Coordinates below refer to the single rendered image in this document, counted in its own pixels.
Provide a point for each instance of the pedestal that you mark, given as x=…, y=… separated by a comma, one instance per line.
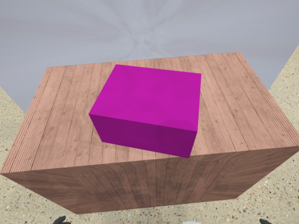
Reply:
x=243, y=135

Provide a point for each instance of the carton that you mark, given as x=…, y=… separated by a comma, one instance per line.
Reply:
x=149, y=109

